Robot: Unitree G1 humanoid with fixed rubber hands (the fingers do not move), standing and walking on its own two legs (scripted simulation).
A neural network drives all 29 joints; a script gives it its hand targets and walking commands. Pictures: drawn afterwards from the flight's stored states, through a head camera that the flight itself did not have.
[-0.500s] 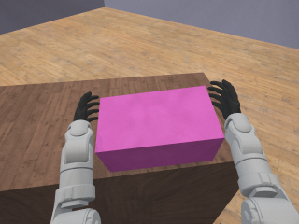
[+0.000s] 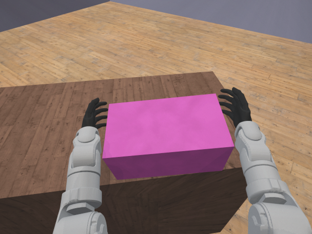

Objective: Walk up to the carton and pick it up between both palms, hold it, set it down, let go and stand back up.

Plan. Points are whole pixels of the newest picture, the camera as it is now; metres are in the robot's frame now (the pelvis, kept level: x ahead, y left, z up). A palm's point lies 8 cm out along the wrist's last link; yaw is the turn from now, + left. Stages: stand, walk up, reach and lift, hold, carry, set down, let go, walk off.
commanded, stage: set down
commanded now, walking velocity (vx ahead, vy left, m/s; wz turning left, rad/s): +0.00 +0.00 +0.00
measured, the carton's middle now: (165, 137) +0.37 -0.02 +0.05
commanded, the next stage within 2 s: none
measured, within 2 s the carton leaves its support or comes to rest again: rests again in 1.06 s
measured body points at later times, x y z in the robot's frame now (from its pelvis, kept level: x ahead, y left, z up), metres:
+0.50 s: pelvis +0.00 +0.00 +0.00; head -0.02 +0.01 +0.45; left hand +0.38 +0.17 +0.10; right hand +0.37 -0.22 +0.11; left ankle -0.01 +0.09 -0.75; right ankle +0.00 -0.08 -0.75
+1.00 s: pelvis -0.01 +0.00 +0.00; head -0.01 +0.01 +0.45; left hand +0.38 +0.17 +0.10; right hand +0.37 -0.23 +0.10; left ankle -0.01 +0.09 -0.75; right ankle +0.00 -0.08 -0.75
